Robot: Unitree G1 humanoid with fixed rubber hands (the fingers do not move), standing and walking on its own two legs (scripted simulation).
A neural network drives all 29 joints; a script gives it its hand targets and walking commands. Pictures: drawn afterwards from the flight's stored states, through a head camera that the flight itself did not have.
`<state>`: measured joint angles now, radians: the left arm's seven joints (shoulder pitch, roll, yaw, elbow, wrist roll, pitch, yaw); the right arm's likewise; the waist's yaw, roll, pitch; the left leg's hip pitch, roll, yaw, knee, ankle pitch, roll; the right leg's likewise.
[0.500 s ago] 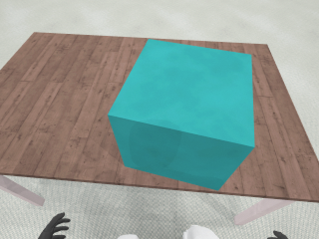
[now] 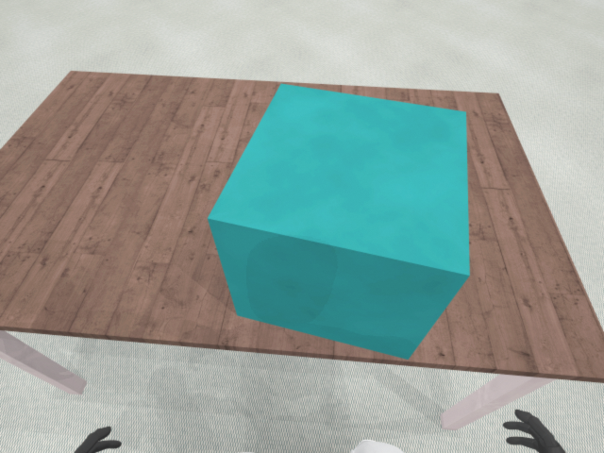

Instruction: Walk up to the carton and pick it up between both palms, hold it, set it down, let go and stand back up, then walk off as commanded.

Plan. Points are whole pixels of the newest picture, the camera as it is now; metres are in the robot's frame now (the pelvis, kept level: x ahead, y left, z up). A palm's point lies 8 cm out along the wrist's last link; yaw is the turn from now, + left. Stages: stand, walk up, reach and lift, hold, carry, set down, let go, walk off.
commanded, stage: walk up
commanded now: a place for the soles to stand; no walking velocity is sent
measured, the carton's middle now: (344, 220) +0.45 -0.04 +0.02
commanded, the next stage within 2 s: stand in 1.06 s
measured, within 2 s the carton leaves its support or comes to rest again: neither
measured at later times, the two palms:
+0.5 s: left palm out of the picture +0.07 +0.30 -0.13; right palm out of the picture +0.02 -0.34 -0.11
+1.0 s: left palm out of the picture +0.08 +0.28 -0.09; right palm out of the picture +0.07 -0.32 -0.09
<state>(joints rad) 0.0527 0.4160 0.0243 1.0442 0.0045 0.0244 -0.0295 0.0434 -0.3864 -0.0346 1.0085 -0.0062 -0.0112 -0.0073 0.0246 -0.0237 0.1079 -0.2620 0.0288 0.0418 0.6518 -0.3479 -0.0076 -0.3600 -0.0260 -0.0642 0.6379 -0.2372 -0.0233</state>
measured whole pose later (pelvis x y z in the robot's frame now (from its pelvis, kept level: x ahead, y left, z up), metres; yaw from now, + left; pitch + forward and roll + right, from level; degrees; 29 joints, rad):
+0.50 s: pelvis -0.04 -0.01 -0.02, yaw -2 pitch -3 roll +0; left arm 0.09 0.43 0.05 0.96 0.00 0.02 -0.02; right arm 0.17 -0.38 -0.06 0.93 -0.04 -0.02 -0.02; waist -0.01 -0.05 0.15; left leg -0.34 0.04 0.05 0.80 -0.40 0.00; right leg -0.35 0.01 0.03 0.78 -0.43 -0.02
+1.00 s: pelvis -0.03 -0.02 +0.02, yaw -2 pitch -3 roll +0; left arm 0.04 0.37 0.00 1.12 0.00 -0.03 -0.01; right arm 0.05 -0.35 -0.02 1.09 -0.01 -0.03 0.01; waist 0.00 0.00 0.05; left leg -0.15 0.03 0.04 0.40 -0.21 -0.02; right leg -0.17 0.01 0.03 0.41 -0.19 0.00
